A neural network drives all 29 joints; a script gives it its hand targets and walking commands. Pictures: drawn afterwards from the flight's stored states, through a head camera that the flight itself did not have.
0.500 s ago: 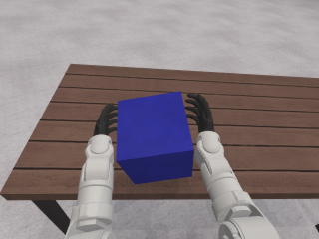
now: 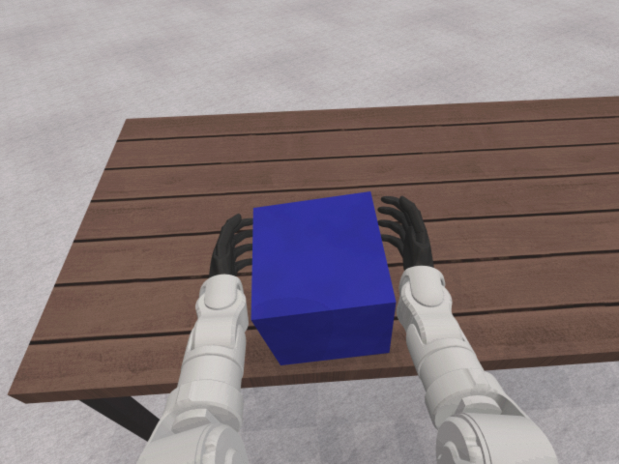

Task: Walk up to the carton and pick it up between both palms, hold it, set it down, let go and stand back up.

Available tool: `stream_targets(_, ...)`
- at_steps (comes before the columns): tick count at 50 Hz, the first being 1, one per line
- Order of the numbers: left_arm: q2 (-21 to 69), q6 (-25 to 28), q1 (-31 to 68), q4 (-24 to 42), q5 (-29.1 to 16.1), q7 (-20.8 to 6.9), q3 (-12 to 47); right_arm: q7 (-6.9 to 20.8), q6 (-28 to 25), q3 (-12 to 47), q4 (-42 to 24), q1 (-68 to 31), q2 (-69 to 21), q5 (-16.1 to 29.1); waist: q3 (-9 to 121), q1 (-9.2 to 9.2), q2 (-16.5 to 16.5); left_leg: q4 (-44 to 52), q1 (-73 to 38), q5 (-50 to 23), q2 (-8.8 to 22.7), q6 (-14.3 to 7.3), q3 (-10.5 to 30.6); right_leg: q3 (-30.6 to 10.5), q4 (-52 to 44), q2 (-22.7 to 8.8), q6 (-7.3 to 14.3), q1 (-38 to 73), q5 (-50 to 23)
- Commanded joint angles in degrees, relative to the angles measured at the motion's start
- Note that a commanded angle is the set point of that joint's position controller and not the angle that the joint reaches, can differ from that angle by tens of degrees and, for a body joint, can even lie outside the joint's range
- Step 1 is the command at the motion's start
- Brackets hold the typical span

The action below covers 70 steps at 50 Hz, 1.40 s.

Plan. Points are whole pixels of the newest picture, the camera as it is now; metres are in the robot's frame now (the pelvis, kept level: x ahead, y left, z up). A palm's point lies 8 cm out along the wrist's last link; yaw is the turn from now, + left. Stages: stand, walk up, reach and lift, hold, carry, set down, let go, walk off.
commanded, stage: set down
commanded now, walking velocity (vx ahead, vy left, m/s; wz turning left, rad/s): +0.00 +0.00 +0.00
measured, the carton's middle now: (323, 282) +0.38 +0.04 +0.00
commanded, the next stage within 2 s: none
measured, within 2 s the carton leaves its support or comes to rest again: rests again in 1.40 s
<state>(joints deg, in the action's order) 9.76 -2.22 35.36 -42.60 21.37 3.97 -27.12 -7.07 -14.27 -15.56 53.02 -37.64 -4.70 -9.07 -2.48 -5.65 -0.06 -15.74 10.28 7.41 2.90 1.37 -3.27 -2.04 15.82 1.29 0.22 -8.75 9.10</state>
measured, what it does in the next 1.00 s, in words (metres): stands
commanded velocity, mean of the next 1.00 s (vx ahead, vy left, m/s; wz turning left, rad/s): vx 0.00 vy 0.00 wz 0.00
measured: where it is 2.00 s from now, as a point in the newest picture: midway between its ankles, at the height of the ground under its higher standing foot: outside the picture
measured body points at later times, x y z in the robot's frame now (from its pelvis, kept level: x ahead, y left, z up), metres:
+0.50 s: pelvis +0.01 +0.02 +0.00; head +0.06 +0.04 +0.44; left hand +0.38 +0.18 +0.01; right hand +0.41 -0.07 +0.04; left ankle +0.00 +0.14 -0.75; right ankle -0.01 -0.11 -0.75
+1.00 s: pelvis +0.00 -0.01 -0.01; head +0.06 +0.03 +0.44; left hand +0.37 +0.21 +0.00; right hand +0.42 -0.05 +0.04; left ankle +0.00 +0.14 -0.75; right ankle -0.01 -0.11 -0.75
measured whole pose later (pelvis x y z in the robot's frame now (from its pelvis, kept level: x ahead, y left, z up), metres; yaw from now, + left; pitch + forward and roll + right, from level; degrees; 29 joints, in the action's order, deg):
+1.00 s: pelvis +0.00 -0.01 -0.01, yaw +4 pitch +10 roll +0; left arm 3.8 13.3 37.5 -56.2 20.4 3.4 -31.6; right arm -8.6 -17.8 -29.7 61.3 -42.9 -10.7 -24.7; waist 3.6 -2.7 3.8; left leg -19.7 22.7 7.4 2.3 2.0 1.3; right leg 2.7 19.1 0.8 0.9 -19.0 10.6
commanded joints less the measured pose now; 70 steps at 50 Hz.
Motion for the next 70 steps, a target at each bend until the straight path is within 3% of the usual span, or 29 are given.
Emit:
stream_targets(1,26.9,11.2,38.9,11.7,-3.2,-5.9,21.6,7.3,-3.8,23.5,-7.2,-34.9,-37.9,-5.3,43.0,-2.48,5.9,-2.3,-0.7,-20.1,-3.5,-1.4,-6.1,4.2,5.6,-1.4,-4.0,20.4,-38.9)
stream_targets(2,25.1,11.6,40.0,8.7,-2.5,-5.9,20.5,7.1,-3.3,19.7,-3.2,-33.0,-35.8,-7.4,40.2,-0.43,4.2,-2.3,0.0,-17.1,-3.7,-1.2,-6.5,4.7,5.2,-1.7,-3.6,18.4,-33.4)
stream_targets(4,26.3,12.8,40.0,10.9,-2.4,-5.8,22.1,6.8,-3.9,18.5,-1.5,-29.6,-36.3,-8.7,41.4,0.79,3.6,-2.9,0.1,-19.5,-3.1,-0.8,-4.6,4.5,5.9,-1.9,-3.5,18.8,-38.0)
stream_targets(6,26.2,13.7,41.2,8.8,-2.1,-6.3,22.8,5.9,-3.3,15.1,2.7,-26.2,-36.1,-11.3,40.2,4.91,0.7,-3.7,0.8,-17.5,-3.7,-0.3,-4.7,4.2,5.4,-2.3,-3.6,16.4,-35.5)
stream_targets(9,26.3,15.4,44.2,11.2,-3.0,-5.8,23.8,5.8,-3.4,13.9,6.3,-24.4,-37.4,-11.6,40.9,5.46,-1.9,-4.6,-2.6,-20.3,-3.1,0.9,-4.3,5.5,5.0,-1.3,-2.9,12.9,-32.0)
stream_targets(10,28.4,15.3,41.4,10.7,-3.9,-6.1,25.7,5.1,-4.2,14.4,5.5,-23.9,-38.9,-11.5,41.2,6.54,-2.8,-6.7,-4.1,-25.8,-3.2,1.8,-3.5,5.4,5.5,-1.3,-2.8,12.5,-38.3)
stream_targets(11,29.0,15.2,43.7,11.0,-2.8,-6.0,26.9,4.4,-4.1,10.7,8.5,-21.8,-38.4,-13.4,42.8,10.42,-5.4,-7.3,-4.8,-26.1,-2.8,2.6,-2.8,5.9,4.9,-1.0,-2.1,11.0,-36.1)
stream_targets(14,28.6,17.0,41.4,10.7,-3.0,-4.7,25.5,5.1,-5.0,12.7,8.9,-22.6,-38.5,-12.3,44.6,6.79,-7.2,-9.4,-6.5,-32.8,-2.7,3.8,-2.3,6.0,5.1,-0.1,-1.4,7.5,-36.0)
stream_targets(19,32.8,15.2,36.1,11.5,-1.1,-2.5,28.0,7.6,-5.9,11.8,12.0,-22.8,-35.9,-8.7,38.3,3.46,-14.1,-12.0,-19.6,-46.5,0.4,8.0,-0.5,8.6,0.9,2.1,2.2,-5.2,-17.0)
stream_targets(22,31.6,14.5,36.5,8.8,-2.1,-1.1,26.7,8.6,-6.1,12.3,9.3,-26.9,-33.2,-8.1,35.9,0.18,-9.4,-10.4,-15.9,-40.9,1.0,7.1,-0.9,7.4,-2.0,2.1,3.9,-4.7,-11.0)
stream_targets(25,29.0,14.4,34.4,2.5,-1.3,-1.5,23.3,8.8,-6.5,13.7,1.8,-32.6,-32.6,-7.6,36.3,-1.03,-3.7,-8.7,-12.3,-35.0,0.0,4.7,-1.9,7.4,-0.8,1.9,2.2,-0.8,-12.7)
stream_targets(26,28.2,14.9,33.4,2.8,-1.2,-1.1,22.7,9.2,-6.7,16.3,0.1,-33.6,-33.0,-7.1,37.5,-4.47,-2.6,-8.3,-11.2,-33.5,-0.1,3.8,-2.6,6.7,0.2,1.6,1.8,1.0,-15.0)
stream_targets(28,25.6,16.4,37.2,2.4,-0.8,-1.0,19.6,10.0,-7.0,16.1,-2.1,-38.0,-32.5,-7.5,39.9,-5.59,0.0,-7.5,-6.7,-27.3,-1.0,2.0,-3.5,5.9,1.5,1.1,0.7,2.5,-15.8)
stream_targets(30,24.8,17.5,37.3,-0.1,-0.8,-2.1,19.3,9.5,-6.8,15.9,-1.4,-36.1,-34.5,-9.5,40.2,-4.40,5.4,-6.2,-1.6,-20.8,-1.7,0.0,-4.6,4.8,3.1,0.3,-0.5,7.4,-20.0)
stream_targets(35,23.1,19.6,36.5,-7.4,-0.5,-4.5,13.9,8.5,-6.4,13.6,-2.7,-36.0,-35.7,-13.7,38.5,-3.74,9.5,-4.2,8.2,-12.1,-2.7,-1.9,-5.2,3.4,5.6,-2.3,-2.7,14.8,-23.7)
stream_targets(36,23.6,19.9,38.9,-7.5,-1.8,-4.8,15.9,7.7,-6.6,11.4,-0.3,-34.5,-36.2,-15.1,38.5,-0.48,9.2,-4.0,8.1,-10.1,-2.8,-2.0,-4.8,3.9,5.3,-2.2,-2.9,13.9,-23.3)
stream_targets(38,21.6,20.8,41.8,-5.9,-1.4,-5.8,13.6,7.7,-5.6,11.4,2.6,-32.3,-38.7,-15.7,38.9,-1.11,8.5,-3.7,10.7,-6.9,-2.9,-3.0,-5.2,2.5,6.0,-3.3,-3.4,14.7,-22.4)
stream_targets(39,21.8,20.9,42.6,-5.3,-0.1,-5.8,13.4,7.5,-5.2,7.9,6.0,-30.7,-37.8,-17.8,37.0,1.80,6.3,-2.9,9.8,-7.1,-3.0,-2.5,-4.6,3.4,6.0,-2.9,-2.9,14.4,-22.4)
stream_targets(43,20.2,20.3,43.3,-6.9,1.6,-7.0,11.6,6.8,-4.6,3.4,11.8,-25.8,-37.8,-20.7,32.4,3.53,3.6,-2.2,10.2,-5.7,-3.4,-2.1,-4.3,3.0,5.2,-4.2,-3.2,13.0,-21.8)
stream_targets(48,24.2,20.0,40.7,-6.2,2.8,-5.6,14.6,7.0,-6.8,-2.2,12.7,-25.4,-34.9,-21.8,36.1,6.37,-4.2,-7.0,-0.4,-19.4,-2.3,1.9,-2.4,6.3,3.8,-1.6,-1.0,3.2,-19.1)
stream_targets(55,27.8,21.1,30.6,-6.4,4.8,-2.5,14.6,9.3,-11.2,1.1,7.4,-28.7,-34.5,-19.4,41.2,-0.09,-7.0,-11.3,-7.0,-38.3,-0.4,5.0,-2.2,6.7,3.1,0.8,1.1,-2.1,-18.0)
stream_targets(58,29.5,20.9,31.9,-3.1,5.4,-1.5,17.5,9.7,-12.5,1.4,7.0,-29.9,-33.1,-19.0,40.9,-0.18,-10.2,-12.7,-10.7,-42.5,0.5,5.9,-1.4,7.5,1.7,1.5,2.5,-7.3,-13.1)
stream_targets(59,27.0,20.5,28.8,-6.8,6.0,-1.1,14.5,10.2,-11.6,1.6,8.1,-29.6,-31.6,-18.7,37.3,-2.66,-10.0,-12.3,-10.2,-41.9,0.6,5.9,-1.7,7.7,1.7,1.5,2.7,-8.7,-11.3)
stream_targets(62,26.5,20.7,27.5,-7.2,5.7,-0.7,15.9,10.3,-11.4,2.2,8.0,-28.9,-29.8,-18.6,36.6,-1.36,-6.1,-11.2,-9.9,-35.7,0.8,4.3,-2.1,7.6,1.0,2.0,2.4,-7.8,-8.4)
stream_targets(63,25.3,20.5,25.3,-6.6,6.7,-0.9,13.0,10.3,-12.0,4.0,5.9,-28.8,-29.6,-17.4,35.7,-3.85,-5.1,-10.2,-8.9,-34.3,0.6,3.5,-2.9,7.7,0.7,1.5,2.4,-5.7,-9.9)
stream_targets(65,25.8,21.9,28.2,-6.7,4.8,-1.1,14.0,9.6,-11.5,6.1,5.1,-29.0,-30.9,-18.4,38.4,-2.69,-1.1,-9.8,-5.0,-30.6,-0.3,2.5,-3.3,7.0,1.9,1.5,1.7,-1.4,-13.6)
stream_targets(67,21.8,22.8,26.6,-10.2,2.8,-1.6,11.1,9.4,-11.3,6.2,4.9,-28.9,-29.5,-17.6,38.1,-4.33,3.8,-8.9,-2.0,-27.2,-0.6,0.9,-4.3,5.9,2.1,1.2,1.0,-0.1,-16.2)
stream_targets(69,22.7,23.4,32.8,-9.5,4.0,-2.9,12.0,8.9,-11.0,2.6,7.6,-28.3,-31.7,-21.0,36.0,0.62,3.4,-6.6,2.3,-17.8,-1.7,0.1,-4.0,6.2,3.0,-0.6,0.1,2.8,-15.8)
stream_targets(70,23.0,24.4,30.6,-9.0,3.0,-2.7,12.0,8.3,-11.7,3.6,6.0,-27.6,-31.3,-20.6,39.4,-0.43,5.1,-7.3,2.6,-20.0,-1.9,-0.1,-4.3,5.8,3.8,-0.2,-0.1,4.4,-19.5)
